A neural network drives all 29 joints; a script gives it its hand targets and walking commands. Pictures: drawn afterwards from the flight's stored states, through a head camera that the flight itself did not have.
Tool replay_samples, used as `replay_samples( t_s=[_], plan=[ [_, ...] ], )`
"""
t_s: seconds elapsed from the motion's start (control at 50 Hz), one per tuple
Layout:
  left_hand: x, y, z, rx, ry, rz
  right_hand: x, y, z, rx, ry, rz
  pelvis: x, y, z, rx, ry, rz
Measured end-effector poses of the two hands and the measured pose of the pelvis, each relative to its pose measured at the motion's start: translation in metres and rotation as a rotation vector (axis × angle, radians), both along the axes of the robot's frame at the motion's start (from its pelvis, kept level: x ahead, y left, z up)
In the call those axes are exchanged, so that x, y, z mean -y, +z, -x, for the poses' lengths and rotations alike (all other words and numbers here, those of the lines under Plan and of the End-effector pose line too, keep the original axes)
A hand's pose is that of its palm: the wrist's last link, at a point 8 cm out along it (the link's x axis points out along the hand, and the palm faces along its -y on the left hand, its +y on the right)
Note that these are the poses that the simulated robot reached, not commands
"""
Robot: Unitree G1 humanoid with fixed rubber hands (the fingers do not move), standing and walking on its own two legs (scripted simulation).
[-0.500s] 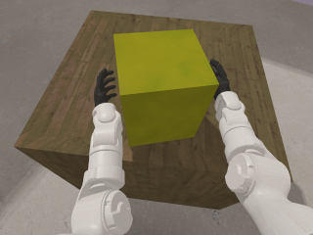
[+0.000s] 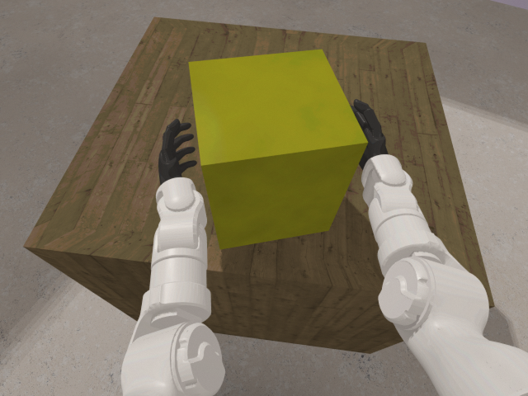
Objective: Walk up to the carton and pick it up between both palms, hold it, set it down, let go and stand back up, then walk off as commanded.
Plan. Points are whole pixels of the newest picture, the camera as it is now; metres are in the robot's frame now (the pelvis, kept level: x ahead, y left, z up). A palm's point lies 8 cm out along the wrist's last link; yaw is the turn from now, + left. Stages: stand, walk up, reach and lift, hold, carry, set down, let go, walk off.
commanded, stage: set down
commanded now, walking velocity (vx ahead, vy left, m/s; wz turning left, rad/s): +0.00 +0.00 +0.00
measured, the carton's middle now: (267, 156) +0.49 +0.02 +0.04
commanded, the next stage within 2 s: none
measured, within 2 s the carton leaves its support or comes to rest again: neither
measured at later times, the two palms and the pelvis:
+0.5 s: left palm (174, 176) +0.41 +0.16 +0.08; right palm (370, 152) +0.47 -0.14 +0.09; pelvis +0.00 +0.00 +0.00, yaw +0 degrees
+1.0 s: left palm (178, 183) +0.41 +0.16 +0.06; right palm (371, 145) +0.49 -0.14 +0.08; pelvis +0.00 +0.00 +0.00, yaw +0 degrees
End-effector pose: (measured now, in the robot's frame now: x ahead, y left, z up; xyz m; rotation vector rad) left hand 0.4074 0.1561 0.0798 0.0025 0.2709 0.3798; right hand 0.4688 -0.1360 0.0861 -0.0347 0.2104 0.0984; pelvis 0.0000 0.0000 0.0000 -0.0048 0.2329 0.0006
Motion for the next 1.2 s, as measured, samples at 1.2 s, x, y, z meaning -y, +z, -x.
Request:
replay_samples(
  t_s=[1.2],
  plan=[
    [-0.011, -0.022, -0.005, -0.055, 0.033, 0.106, 0.025, 0.018, -0.03, -0.04, 0.025, 0.048, -0.002, -0.005, 0.004, -0.133, -0.004, 0.002]
  ],
)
